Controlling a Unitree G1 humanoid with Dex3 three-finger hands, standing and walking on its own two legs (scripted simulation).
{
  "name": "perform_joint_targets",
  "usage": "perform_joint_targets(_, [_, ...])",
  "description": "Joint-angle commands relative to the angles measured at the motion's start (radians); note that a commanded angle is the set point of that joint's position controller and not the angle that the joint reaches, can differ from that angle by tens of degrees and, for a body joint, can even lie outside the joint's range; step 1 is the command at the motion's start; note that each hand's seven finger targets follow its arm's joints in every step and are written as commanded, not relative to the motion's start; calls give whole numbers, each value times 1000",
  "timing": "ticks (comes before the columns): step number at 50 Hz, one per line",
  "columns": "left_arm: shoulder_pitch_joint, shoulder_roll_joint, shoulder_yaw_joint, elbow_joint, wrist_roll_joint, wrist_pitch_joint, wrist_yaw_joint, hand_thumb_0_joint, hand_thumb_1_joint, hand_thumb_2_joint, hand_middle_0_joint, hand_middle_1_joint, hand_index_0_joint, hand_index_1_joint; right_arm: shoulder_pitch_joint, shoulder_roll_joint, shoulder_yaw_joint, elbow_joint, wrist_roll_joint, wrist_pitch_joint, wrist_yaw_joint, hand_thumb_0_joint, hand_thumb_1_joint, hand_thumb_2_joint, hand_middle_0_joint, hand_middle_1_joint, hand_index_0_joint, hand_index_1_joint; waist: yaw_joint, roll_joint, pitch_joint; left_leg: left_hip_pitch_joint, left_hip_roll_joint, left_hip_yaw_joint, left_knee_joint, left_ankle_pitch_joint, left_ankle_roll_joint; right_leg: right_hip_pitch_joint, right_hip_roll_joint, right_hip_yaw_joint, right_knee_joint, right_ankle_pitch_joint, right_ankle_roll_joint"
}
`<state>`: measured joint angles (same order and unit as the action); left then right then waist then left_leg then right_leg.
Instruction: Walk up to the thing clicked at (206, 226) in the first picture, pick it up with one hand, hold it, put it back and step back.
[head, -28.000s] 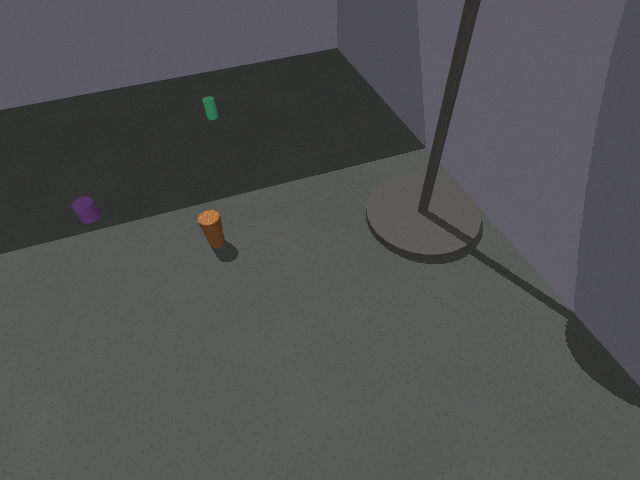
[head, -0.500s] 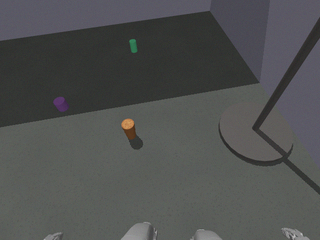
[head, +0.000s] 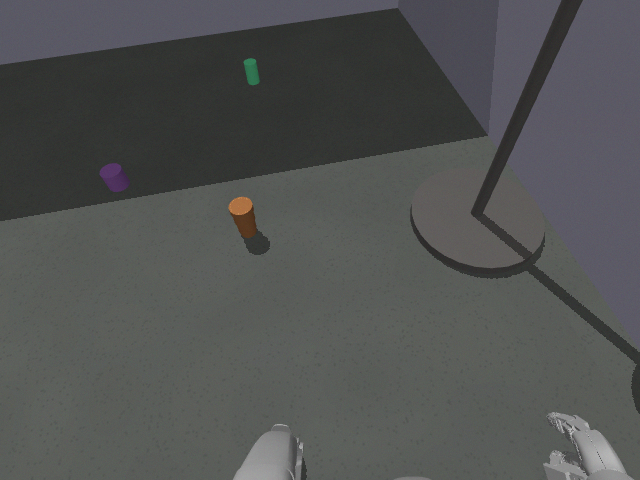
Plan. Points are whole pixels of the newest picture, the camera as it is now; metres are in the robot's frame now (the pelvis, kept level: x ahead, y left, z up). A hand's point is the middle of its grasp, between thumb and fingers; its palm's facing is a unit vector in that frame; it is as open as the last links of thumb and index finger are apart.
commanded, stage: step back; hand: left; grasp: from the side
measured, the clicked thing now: (244, 219) +1.01 +0.33 -0.67
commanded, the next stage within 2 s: stand in 1.08 s
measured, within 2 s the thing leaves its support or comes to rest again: neither
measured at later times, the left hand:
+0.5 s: hand out of the picture -0.02 +0.26 -0.13, palm faces +0.09 -0.92 -0.39, open 7.4 cm
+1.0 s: hand out of the picture +0.03 +0.29 -0.13, palm faces +0.09 -0.93 -0.37, open 7.4 cm
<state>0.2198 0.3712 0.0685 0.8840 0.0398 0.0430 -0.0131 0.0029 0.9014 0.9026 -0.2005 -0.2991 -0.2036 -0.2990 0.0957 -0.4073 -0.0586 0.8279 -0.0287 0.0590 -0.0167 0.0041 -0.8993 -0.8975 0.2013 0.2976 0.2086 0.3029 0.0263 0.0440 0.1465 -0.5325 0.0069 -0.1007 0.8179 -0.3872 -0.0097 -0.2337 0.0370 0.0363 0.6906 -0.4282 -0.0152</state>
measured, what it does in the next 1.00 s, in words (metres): steps on the spot: left foot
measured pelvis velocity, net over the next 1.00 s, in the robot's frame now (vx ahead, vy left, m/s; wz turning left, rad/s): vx -0.01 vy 0.02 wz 0.09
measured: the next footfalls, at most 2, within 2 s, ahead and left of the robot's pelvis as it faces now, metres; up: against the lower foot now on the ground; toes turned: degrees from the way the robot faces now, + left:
left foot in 0.24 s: +0.03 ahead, +0.14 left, +0.00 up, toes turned +6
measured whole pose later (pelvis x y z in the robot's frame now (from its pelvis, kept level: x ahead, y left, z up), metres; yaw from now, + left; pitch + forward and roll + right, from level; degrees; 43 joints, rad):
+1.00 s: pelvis -0.01 +0.02 +0.02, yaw +5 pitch -2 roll +0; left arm 0.16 0.38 0.03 1.05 0.01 -0.03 -0.01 0.00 0.90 0.90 -0.20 -0.30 -0.20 -0.30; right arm 0.12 -0.32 -0.03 1.03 -0.02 -0.01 0.01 0.01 -0.90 -0.90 0.20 0.30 0.21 0.30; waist 0.01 0.00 0.07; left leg -0.24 0.02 0.02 0.56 -0.28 0.00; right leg -0.18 -0.01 0.00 0.54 -0.32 0.01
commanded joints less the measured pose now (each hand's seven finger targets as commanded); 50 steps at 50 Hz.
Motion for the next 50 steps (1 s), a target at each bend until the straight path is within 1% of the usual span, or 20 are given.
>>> perform_joint_targets(1, [-155, 287, 72, -120, 4, -49, 40, 0, 900, 900, -200, -300, -200, -300, 42, -189, -49, -36, 21, -29, -18, 0, -900, -900, 200, 300, 200, 300, -50, -97, -59, 14, -103, -90, 372, -64, -4, -175, -303, 245, -287, 304, -198])
perform_joint_targets(6, [-17, 276, 78, -79, 16, -64, 34, 0, 900, 900, -200, -300, -200, -300, 20, -162, -36, -25, 1, -50, 5, 0, -900, -900, 200, 300, 200, 300, 44, -217, -108, -4, -44, 30, 65, -96, -14, 88, -253, 211, -262, 72, -169])
perform_joint_targets(9, [-24, 296, 74, -69, 10, -59, 26, 0, 900, 900, -200, -300, -200, -300, 34, -158, -45, 9, -3, -67, 17, 0, -900, -900, 200, 300, 200, 300, 35, -229, -90, 192, -29, 96, -197, -135, -1, -21, -288, 241, -291, -66, -175])
perform_joint_targets(11, [-36, 259, 49, -68, 2, -50, 20, 0, 900, 900, -200, -300, -200, -300, 116, -149, -53, 58, -4, -81, 16, 0, -900, -900, 200, 300, 200, 300, -16, -173, -120, 398, -53, 100, -430, 26, 31, -88, -235, 157, -187, 25, -118])
perform_joint_targets(12, [-18, 216, 31, -65, -2, -49, 19, 0, 900, 900, -200, -300, -200, -300, 159, -175, -66, 73, -10, -90, 13, 0, -900, -900, 200, 300, 200, 300, -31, -84, -150, 535, 32, -61, -451, 0, 66, -207, -192, 108, -77, 62, -78])
perform_joint_targets(13, [-59, 167, 16, -66, -23, -54, 15, 0, 900, 900, -200, -300, -200, -300, 130, -254, -71, 65, -9, -94, 12, 0, -900, -900, 200, 300, 200, 300, -43, 130, -147, 454, 244, -425, -561, -276, 172, -315, -51, -19, 60, -80, -7])
perform_joint_targets(14, [-118, 251, 48, -56, -17, -56, 23, 0, 900, 900, -200, -300, -200, -300, 125, -312, -84, 58, -6, -94, 18, 0, -900, -900, 200, 300, 200, 300, -67, 86, -86, 269, 334, -499, -610, -398, 272, -236, -66, 3, 188, -176, -7])
perform_joint_targets(21, [44, 194, 45, 52, -14, -91, 12, 0, 900, 900, -200, -300, -200, -300, 19, -174, -36, 52, 1, -78, 27, 0, -900, -900, 200, 300, 200, 300, 30, 69, -101, 95, 120, -83, -399, -152, 99, 169, -15, -64, -250, 104, -19])
perform_joint_targets(22, [61, 227, 60, 58, -4, -95, 19, 0, 900, 900, -200, -300, -200, -300, 46, -137, -24, 49, 4, -74, 26, 0, -900, -900, 200, 300, 200, 300, 36, -27, -109, 8, 74, -45, -289, -167, 68, 249, -70, 63, -306, 45, -33])
perform_joint_targets(23, [91, 303, 72, 60, 5, -100, 24, 0, 900, 900, -200, -300, -200, -300, 7, -114, -23, 33, 3, -70, 25, 0, -900, -900, 200, 300, 200, 300, 64, -179, -73, -120, -47, 4, -80, -210, 37, 187, -264, 407, -455, -309, -113])
perform_joint_targets(24, [29, 350, 81, 44, 7, -105, 24, 0, 900, 900, -200, -300, -200, -300, 18, -152, -38, 49, -6, -67, 17, 0, -900, -900, 200, 300, 200, 300, 46, -178, -10, -50, -26, -13, 63, -177, 19, 10, -420, 544, -537, -504, -197])
perform_joint_targets(28, [-61, 281, 67, 15, -3, -117, 26, 0, 900, 900, -200, -300, -200, -300, 101, -165, -47, 95, 1, -80, 28, 0, -900, -900, 200, 300, 200, 300, -1, -114, -23, 58, 18, -41, 61, -34, 13, -48, -337, 324, -482, -245, -176])
perform_joint_targets(34, [-109, 252, 38, 15, -10, -92, 12, 0, 900, 900, -200, -300, -200, -300, 126, -125, -44, 124, -6, -91, 34, 0, -900, -900, 200, 300, 200, 300, -28, -168, -91, 337, -14, 120, -316, 87, 10, -117, -234, 94, -304, 20, -118])
perform_joint_targets(36, [-80, 189, 10, 15, -15, -84, 9, 0, 900, 900, -200, -300, -200, -300, 131, -161, -54, 130, -17, -100, 19, 0, -900, -900, 200, 300, 200, 300, -39, -42, -134, 451, 67, -17, -409, 88, 38, -190, -166, 28, -155, 113, -66])
perform_joint_targets(37, [-81, 147, -1, 21, -36, -78, 7, 0, 900, 900, -200, -300, -200, -300, 103, -207, -52, 118, -16, -108, 14, 0, -900, -900, 200, 300, 200, 300, -30, 110, -142, 383, 228, -283, -525, -64, 107, -202, -65, -36, -41, 6, -14])
perform_joint_targets(39, [-71, 209, 14, 48, -35, -71, 14, 0, 900, 900, -200, -300, -200, -300, 49, -242, -55, 109, -12, -107, 15, 0, -900, -900, 200, 300, 200, 300, -19, 68, -118, 277, 296, -322, -544, -74, 208, -115, -67, -6, 57, -103, -12])
perform_joint_targets(42, [-19, 189, 8, 87, -37, -82, 20, 0, 900, 900, -200, -300, -200, -300, 4, -210, -42, 108, -8, -109, 11, 0, -900, -900, 200, 300, 200, 300, 7, 129, -146, 327, 235, -165, -444, 253, 157, -59, -88, -12, -109, 7, -17])
perform_joint_targets(44, [5, 189, 13, 121, -30, -100, 27, 0, 900, 900, -200, -300, -200, -300, -22, -167, -26, 115, 13, -98, 14, 0, -900, -900, 200, 300, 200, 300, 26, 89, -205, 308, 178, -62, -332, 487, 89, 121, -93, 9, -299, 267, -14])
perform_joint_targets(46, [-54, 258, 22, 104, -28, -106, 29, 0, 900, 900, -200, -300, -200, -300, 11, -137, -20, 123, 23, -95, 10, 0, -900, -900, 200, 300, 200, 300, -17, -38, -244, 314, 85, 32, -297, 389, 38, 136, -171, 116, -245, 426, -51])
perform_joint_targets(50, [-106, 223, 4, 107, -36, -97, 32, 0, 900, 900, -200, -300, -200, -300, -36, -149, -24, 156, 14, -98, 6, 0, -900, -900, 200, 300, 200, 300, -11, -42, -200, 357, 107, 33, -331, 463, 58, 96, -155, 57, -213, 510, -34])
